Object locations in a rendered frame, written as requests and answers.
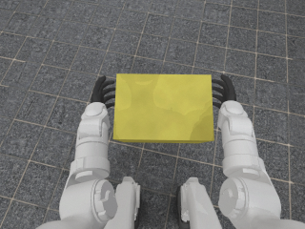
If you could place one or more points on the robot left upper arm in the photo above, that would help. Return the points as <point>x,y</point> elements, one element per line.
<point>86,205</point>

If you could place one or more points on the robot left hand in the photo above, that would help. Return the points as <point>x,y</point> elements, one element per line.
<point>98,92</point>

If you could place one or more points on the robot right thigh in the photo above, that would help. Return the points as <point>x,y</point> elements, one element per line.
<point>196,200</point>

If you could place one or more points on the carton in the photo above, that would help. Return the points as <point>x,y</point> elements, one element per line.
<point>163,108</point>

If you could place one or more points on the robot right forearm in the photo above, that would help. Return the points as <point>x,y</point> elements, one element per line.
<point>241,158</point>

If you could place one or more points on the robot right upper arm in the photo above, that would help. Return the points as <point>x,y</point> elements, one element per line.
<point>252,204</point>

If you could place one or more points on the robot left forearm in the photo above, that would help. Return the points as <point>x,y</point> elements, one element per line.
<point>91,148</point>

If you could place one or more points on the right robot shin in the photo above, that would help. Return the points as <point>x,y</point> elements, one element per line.
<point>185,214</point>

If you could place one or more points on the robot right hand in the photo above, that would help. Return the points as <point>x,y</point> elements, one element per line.
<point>227,91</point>

